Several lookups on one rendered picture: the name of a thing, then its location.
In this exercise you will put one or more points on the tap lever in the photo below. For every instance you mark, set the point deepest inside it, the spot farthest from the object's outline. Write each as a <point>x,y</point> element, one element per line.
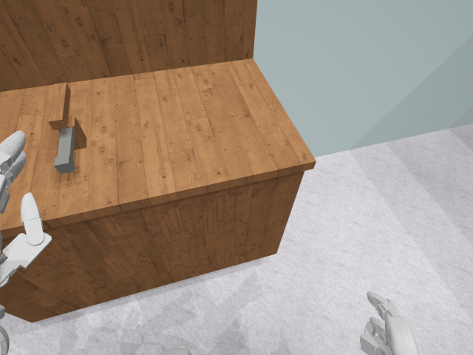
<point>64,162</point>

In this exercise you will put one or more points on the right robot hand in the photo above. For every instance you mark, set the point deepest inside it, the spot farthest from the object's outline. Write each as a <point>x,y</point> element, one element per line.
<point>395,337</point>

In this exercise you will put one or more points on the left robot hand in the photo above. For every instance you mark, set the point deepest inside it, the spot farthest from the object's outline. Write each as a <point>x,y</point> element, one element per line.
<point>23,250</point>

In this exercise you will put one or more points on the counter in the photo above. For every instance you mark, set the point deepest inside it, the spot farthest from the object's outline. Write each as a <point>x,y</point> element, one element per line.
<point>185,160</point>

